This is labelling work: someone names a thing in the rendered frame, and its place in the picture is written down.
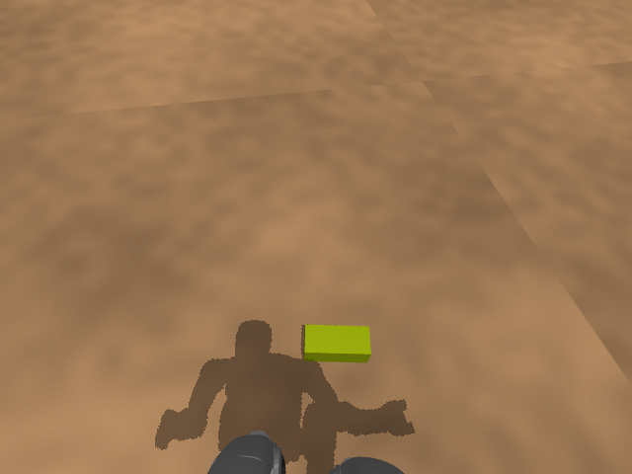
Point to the carton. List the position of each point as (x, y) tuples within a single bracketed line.
[(336, 343)]

